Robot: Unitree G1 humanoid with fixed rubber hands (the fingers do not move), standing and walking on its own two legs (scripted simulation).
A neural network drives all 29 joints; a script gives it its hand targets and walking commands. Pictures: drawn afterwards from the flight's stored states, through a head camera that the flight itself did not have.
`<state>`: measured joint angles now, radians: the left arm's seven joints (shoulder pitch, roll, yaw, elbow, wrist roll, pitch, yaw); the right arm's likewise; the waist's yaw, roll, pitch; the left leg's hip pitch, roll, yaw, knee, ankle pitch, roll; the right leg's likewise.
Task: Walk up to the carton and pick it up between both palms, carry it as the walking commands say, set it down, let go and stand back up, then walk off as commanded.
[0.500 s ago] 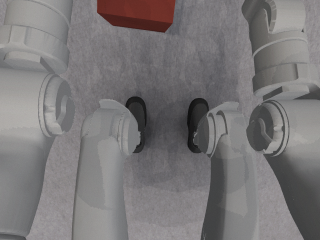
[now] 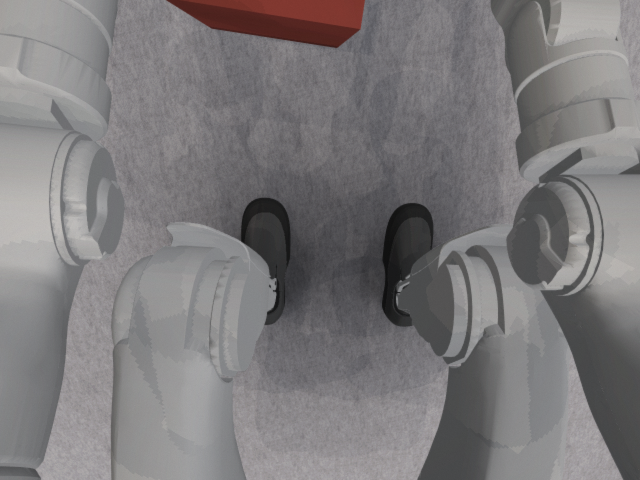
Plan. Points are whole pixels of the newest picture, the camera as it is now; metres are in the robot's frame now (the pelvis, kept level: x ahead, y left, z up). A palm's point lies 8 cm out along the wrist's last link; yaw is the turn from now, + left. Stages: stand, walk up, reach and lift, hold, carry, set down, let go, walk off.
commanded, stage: reach and lift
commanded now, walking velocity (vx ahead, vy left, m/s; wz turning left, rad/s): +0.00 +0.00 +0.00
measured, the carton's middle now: out of the picture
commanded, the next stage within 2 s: none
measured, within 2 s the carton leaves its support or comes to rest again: leaves its support in 1.78 s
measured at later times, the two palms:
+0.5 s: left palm out of the picture +0.57 +0.19 -0.22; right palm out of the picture +0.57 -0.13 -0.22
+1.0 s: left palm out of the picture +0.58 +0.18 -0.22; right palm out of the picture +0.57 -0.08 -0.21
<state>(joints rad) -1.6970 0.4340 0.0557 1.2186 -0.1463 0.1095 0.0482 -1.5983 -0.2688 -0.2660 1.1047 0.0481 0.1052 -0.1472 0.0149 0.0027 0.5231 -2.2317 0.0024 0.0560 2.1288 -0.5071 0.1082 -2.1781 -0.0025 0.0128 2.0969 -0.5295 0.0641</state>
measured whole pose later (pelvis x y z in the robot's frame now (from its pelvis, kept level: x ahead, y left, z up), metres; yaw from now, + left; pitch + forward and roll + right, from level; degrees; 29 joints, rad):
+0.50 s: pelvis +0.01 -0.01 -0.02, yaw +0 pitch +34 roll -4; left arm -1.65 0.44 -0.04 1.24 -0.22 0.09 0.07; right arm -1.62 -0.27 -0.20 1.20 0.07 0.06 -0.13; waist 0.01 0.00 0.52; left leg -2.27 0.02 0.06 2.23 -0.56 0.11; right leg -2.23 0.01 0.01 2.20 -0.57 0.07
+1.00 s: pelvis +0.01 +0.00 -0.03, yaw -1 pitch +34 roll -5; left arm -1.66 0.44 0.00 1.24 -0.15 0.12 0.03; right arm -1.67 -0.14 -0.32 1.20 0.05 0.08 -0.13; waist 0.00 0.00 0.52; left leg -2.27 0.02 0.06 2.24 -0.56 0.11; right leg -2.22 0.02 0.01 2.20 -0.57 0.07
